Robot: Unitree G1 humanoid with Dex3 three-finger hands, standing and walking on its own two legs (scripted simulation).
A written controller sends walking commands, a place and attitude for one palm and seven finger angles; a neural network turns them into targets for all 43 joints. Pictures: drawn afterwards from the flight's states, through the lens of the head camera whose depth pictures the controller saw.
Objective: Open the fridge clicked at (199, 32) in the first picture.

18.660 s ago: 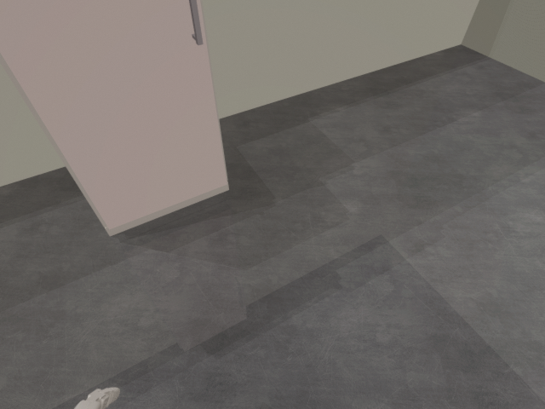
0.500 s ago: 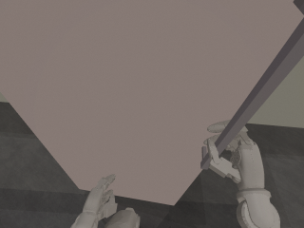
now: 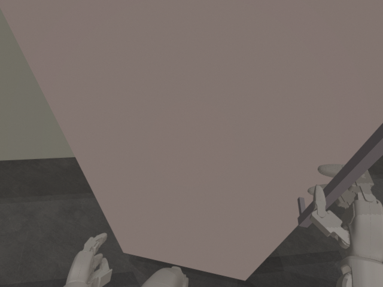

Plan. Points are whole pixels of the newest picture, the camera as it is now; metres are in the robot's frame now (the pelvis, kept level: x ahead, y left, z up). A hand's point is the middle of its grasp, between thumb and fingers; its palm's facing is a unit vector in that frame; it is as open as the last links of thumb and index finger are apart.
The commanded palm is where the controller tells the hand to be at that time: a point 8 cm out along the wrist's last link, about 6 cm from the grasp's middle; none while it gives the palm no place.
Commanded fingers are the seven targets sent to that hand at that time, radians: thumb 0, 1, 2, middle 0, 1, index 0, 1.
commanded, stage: walk backward, drawing the door open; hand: right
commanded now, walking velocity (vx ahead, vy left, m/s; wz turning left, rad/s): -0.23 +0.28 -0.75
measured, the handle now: (353, 154) +0.29 -0.18 +0.23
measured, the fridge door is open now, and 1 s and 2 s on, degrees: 17 61 82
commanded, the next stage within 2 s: stop walking and hold the door back in 1.42 s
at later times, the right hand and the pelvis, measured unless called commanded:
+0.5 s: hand out of the picture +0.06 -0.08 +0.14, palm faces +0.52 +0.80 -0.28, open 6.2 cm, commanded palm +0.00 -0.11 +0.14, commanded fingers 0.00 -0.90 -0.90 0.45 1.40 0.45 1.40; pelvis -0.11 +0.18 -0.01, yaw -20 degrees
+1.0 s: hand out of the picture -0.08 +0.06 +0.14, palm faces +0.78 +0.51 -0.36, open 6.3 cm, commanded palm -0.14 +0.05 +0.14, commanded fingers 0.00 -0.90 -0.90 0.45 1.40 0.45 1.40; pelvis -0.13 +0.37 +0.01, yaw -39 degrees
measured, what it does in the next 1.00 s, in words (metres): steps to the left, turning right: left foot, then right foot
